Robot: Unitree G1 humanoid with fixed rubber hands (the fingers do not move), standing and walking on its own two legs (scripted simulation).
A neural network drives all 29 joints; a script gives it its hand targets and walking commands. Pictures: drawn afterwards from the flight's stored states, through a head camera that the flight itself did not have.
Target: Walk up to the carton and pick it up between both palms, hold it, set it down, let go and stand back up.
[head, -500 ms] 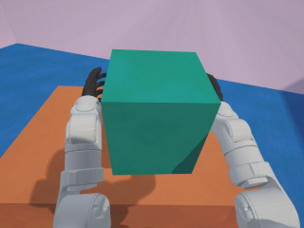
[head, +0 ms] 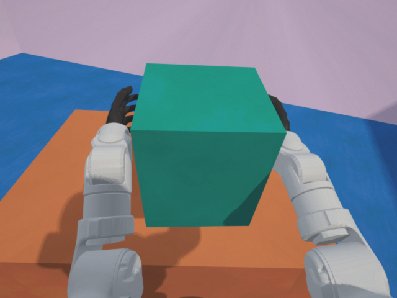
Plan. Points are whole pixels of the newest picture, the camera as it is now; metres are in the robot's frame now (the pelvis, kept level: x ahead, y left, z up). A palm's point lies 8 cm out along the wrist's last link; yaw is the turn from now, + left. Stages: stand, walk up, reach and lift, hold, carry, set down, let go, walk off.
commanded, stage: hold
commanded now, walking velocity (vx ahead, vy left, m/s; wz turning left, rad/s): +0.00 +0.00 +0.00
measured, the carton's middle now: (199, 148) +0.37 +0.00 +0.18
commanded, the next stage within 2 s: none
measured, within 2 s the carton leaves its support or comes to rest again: neither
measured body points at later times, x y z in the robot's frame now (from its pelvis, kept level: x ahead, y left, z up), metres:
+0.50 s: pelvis +0.01 +0.00 +0.00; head -0.05 +0.03 +0.44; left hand +0.39 +0.16 +0.23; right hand +0.38 -0.15 +0.21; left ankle +0.02 +0.11 -0.75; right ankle +0.01 -0.12 -0.75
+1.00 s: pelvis +0.00 +0.00 +0.00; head -0.06 +0.03 +0.45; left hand +0.38 +0.15 +0.23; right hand +0.38 -0.15 +0.21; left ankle +0.02 +0.11 -0.75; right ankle +0.01 -0.12 -0.75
